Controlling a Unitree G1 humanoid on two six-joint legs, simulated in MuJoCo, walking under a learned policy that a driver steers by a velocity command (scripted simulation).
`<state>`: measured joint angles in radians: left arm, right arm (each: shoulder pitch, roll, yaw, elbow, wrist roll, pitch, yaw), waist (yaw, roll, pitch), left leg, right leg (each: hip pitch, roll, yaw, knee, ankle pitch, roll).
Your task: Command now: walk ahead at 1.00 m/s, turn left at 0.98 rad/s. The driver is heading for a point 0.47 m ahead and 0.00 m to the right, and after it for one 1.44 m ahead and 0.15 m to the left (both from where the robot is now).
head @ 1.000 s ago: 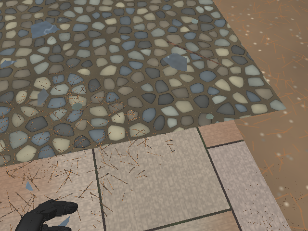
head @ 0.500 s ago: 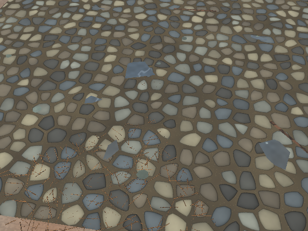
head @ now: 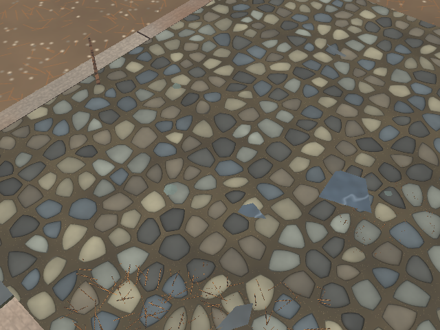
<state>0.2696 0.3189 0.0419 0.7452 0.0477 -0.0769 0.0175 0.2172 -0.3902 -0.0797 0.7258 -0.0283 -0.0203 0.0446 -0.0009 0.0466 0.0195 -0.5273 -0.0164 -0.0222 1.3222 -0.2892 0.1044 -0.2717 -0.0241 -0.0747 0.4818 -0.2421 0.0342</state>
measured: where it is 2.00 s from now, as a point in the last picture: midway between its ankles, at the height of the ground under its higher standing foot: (219, 312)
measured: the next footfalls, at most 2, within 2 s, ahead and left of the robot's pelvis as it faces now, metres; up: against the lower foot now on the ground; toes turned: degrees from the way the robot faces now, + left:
left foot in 0.30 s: +0.48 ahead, +0.14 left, +0.00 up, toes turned +18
right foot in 0.70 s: +0.64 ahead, -0.02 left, +0.00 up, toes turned +18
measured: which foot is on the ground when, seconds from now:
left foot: up 0.00-0.28, down 0.30-1.00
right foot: down 0.00-0.30, up 0.32-0.68, down 0.70-1.00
